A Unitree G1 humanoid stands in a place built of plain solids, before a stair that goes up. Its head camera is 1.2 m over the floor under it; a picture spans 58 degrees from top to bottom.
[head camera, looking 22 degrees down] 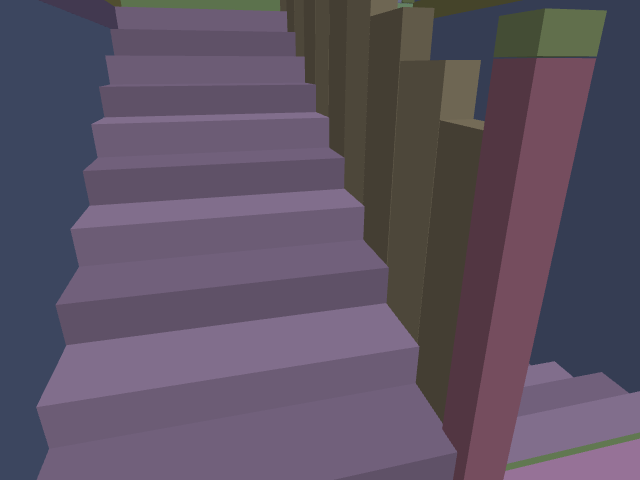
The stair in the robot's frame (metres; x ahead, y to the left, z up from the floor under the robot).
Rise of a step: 0.16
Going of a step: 0.30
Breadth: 1.17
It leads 14 degrees to the left of straight ahead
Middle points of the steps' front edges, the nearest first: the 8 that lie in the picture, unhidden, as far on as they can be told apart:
1.09 0.23 0.31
1.38 0.30 0.47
1.67 0.37 0.63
1.96 0.45 0.78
2.25 0.52 0.94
2.54 0.59 1.10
2.83 0.66 1.25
3.12 0.74 1.41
